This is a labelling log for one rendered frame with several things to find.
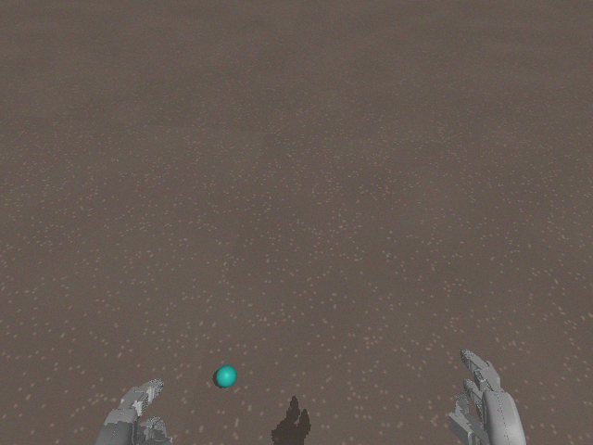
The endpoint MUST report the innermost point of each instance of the ball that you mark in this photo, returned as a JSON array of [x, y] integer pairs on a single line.
[[226, 376]]

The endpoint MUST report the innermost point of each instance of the right robot hand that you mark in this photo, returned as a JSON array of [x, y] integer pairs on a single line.
[[495, 408]]

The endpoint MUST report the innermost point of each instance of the left robot hand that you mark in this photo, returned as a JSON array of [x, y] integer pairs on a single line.
[[121, 425]]

